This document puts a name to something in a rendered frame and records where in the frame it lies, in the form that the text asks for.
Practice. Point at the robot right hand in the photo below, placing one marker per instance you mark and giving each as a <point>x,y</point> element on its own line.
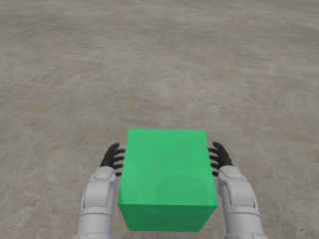
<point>222,158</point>

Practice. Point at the robot left hand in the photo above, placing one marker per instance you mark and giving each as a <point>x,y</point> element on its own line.
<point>109,158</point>

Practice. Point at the robot right forearm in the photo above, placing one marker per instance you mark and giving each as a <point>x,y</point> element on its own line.
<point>239,204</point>

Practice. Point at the robot left forearm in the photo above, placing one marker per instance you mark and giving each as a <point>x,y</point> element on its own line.
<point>96,210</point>

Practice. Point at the carton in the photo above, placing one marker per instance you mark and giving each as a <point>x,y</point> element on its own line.
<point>167,183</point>

